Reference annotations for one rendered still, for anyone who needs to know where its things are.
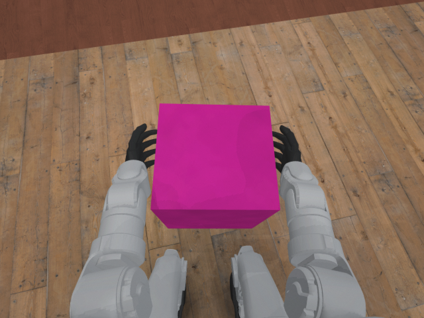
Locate left robot thigh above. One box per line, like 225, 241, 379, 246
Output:
148, 254, 187, 318

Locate robot left forearm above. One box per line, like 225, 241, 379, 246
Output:
70, 160, 151, 318

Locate robot right forearm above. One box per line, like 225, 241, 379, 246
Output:
279, 161, 366, 317

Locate left robot hand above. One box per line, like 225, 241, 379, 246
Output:
125, 124, 157, 169

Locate carton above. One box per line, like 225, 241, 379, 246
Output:
150, 103, 280, 229

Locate right robot hand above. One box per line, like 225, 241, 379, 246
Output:
272, 125, 302, 173

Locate robot right upper arm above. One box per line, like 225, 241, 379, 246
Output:
284, 264, 384, 318

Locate right robot shin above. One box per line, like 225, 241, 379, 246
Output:
235, 246, 263, 318

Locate robot left upper arm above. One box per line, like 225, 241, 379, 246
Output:
71, 265, 152, 318

